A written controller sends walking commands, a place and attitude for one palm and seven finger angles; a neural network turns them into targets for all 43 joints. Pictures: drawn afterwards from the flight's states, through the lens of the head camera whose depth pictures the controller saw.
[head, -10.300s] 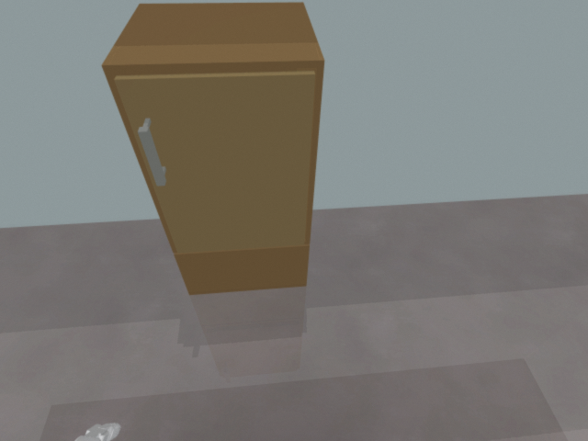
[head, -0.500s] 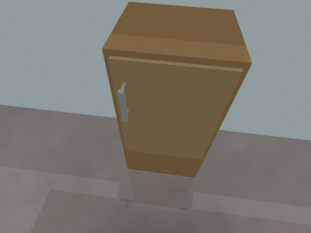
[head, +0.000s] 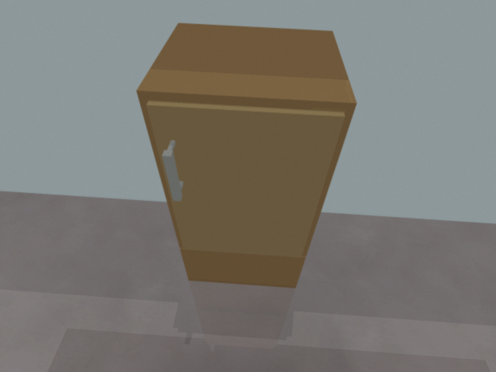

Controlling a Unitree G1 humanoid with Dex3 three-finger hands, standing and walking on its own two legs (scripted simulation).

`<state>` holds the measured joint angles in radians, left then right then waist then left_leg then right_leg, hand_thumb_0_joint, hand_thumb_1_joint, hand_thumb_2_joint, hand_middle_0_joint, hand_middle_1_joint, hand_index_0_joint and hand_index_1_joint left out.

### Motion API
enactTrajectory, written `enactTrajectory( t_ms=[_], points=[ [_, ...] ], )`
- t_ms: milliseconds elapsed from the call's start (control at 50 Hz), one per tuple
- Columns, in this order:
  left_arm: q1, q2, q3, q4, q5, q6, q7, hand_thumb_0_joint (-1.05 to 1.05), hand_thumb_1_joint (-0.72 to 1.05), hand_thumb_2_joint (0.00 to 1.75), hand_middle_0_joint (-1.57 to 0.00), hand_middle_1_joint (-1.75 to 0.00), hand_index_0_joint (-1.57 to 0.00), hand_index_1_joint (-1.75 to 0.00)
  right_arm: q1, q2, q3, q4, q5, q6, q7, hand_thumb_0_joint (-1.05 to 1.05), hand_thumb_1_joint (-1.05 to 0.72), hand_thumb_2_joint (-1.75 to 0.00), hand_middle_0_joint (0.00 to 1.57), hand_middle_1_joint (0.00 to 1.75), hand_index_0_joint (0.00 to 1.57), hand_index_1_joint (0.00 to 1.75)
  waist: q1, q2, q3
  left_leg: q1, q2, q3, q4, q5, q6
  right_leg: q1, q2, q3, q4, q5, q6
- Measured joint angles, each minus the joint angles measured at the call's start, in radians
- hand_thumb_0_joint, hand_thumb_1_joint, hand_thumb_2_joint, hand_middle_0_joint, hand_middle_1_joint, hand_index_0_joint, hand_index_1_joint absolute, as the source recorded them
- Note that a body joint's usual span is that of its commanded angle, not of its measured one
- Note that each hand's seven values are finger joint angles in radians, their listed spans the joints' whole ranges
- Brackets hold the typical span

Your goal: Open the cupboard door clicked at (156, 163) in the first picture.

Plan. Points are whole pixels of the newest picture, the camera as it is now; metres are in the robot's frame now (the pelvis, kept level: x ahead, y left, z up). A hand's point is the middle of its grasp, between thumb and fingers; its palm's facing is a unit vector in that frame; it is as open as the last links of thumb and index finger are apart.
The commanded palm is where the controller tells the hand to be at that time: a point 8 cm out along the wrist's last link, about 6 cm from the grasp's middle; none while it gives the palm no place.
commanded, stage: come to a stop and stand still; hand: left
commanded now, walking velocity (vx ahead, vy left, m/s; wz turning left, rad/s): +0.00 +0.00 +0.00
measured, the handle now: (174, 171) +0.57 +0.21 -0.05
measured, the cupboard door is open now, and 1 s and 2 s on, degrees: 0 0 0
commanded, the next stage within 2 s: look again from close up in 0.70 s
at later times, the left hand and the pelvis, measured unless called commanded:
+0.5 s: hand out of the picture -0.01 +0.14 -0.18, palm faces +0.05 -0.99 -0.13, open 7.4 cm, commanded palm none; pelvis +0.03 +0.00 +0.00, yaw +0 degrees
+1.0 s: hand out of the picture +0.04 +0.18 -0.18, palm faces +0.04 -0.97 -0.22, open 7.4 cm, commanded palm none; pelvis +0.04 +0.00 -0.01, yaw +1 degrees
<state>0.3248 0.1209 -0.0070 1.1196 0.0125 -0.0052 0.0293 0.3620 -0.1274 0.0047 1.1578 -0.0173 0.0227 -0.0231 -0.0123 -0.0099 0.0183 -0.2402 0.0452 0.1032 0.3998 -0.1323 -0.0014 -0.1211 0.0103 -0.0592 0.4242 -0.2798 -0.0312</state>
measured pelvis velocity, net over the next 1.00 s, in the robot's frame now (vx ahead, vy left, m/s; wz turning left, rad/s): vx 0.04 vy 0.00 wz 0.02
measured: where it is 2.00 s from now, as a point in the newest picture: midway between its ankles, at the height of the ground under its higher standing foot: outside the picture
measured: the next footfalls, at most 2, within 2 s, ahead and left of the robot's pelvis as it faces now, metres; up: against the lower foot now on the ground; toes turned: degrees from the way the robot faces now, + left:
none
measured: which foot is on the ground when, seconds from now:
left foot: down 0.00-1.00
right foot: down 0.00-1.00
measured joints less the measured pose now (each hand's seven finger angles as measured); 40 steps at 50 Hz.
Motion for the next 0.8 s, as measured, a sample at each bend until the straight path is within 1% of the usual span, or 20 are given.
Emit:
enactTrajectory(
  t_ms=[160,300,380,460,620,800],
  points=[
    [0.017,-0.011,0.001,0.015,-0.003,-0.008,0.004,0.0,0.91,0.9,-0.2,-0.29,-0.2,-0.29,0.018,0.042,0.01,0.015,0.003,-0.015,-0.003,0.01,-0.91,-0.9,0.2,0.3,0.2,0.3,0.002,0.0,0.003,0.002,0.001,0.001,0.001,-0.011,-0.002,0.006,0.001,0.002,-0.009,-0.005,-0.001],
    [0.027,-0.024,0.0,0.023,-0.001,-0.013,0.009,0.0,0.91,0.9,-0.2,-0.29,-0.2,-0.29,-0.013,0.052,0.011,0.006,0.005,-0.028,-0.008,0.01,-0.91,-0.9,0.2,0.3,0.2,0.3,0.012,0.0,-0.005,0.012,-0.002,0.004,0.005,-0.026,-0.002,0.02,-0.002,0.004,-0.013,-0.015,0.001],
    [0.029,-0.029,-0.002,0.023,0.001,-0.016,0.01,0.0,0.91,0.9,-0.2,-0.29,-0.2,-0.29,-0.036,0.044,0.012,0.003,0.0,-0.026,-0.014,0.02,-0.92,-0.9,0.2,0.3,0.2,0.3,0.018,-0.001,-0.009,0.017,-0.004,0.002,0.006,-0.033,-0.002,0.028,-0.004,0.003,-0.016,-0.021,0.003],
    [0.033,-0.031,-0.002,0.021,0.003,-0.019,0.011,0.0,0.91,0.9,-0.2,-0.29,-0.2,-0.29,-0.046,0.026,0.006,0.001,0.003,-0.028,-0.013,0.02,-0.92,-0.9,0.2,0.3,0.2,0.3,0.023,-0.005,-0.008,0.022,-0.006,0.002,0.008,-0.041,-0.003,0.034,-0.005,0.003,-0.019,-0.026,0.003],
    [0.034,-0.02,0.0,0.025,0.004,-0.021,0.011,0.0,0.91,0.9,-0.2,-0.29,-0.2,-0.29,-0.064,0.006,0.003,-0.006,0.004,-0.033,-0.016,0.02,-0.92,-0.9,0.2,0.3,0.2,0.3,0.022,-0.013,-0.001,0.033,-0.003,0.003,0.003,-0.049,-0.007,0.05,-0.002,0.004,-0.035,-0.029,0.001],
    [0.025,-0.006,0.001,0.023,0.004,-0.023,0.01,0.0,0.91,0.9,-0.2,-0.29,-0.2,-0.29,-0.076,-0.004,0.005,-0.005,0.004,-0.031,-0.017,0.02,-0.92,-0.9,0.2,0.3,0.2,0.3,0.022,-0.007,0.001,0.046,-0.001,0.003,-0.002,-0.057,-0.012,0.066,0.001,0.005,-0.048,-0.032,-0.002]
  ],
)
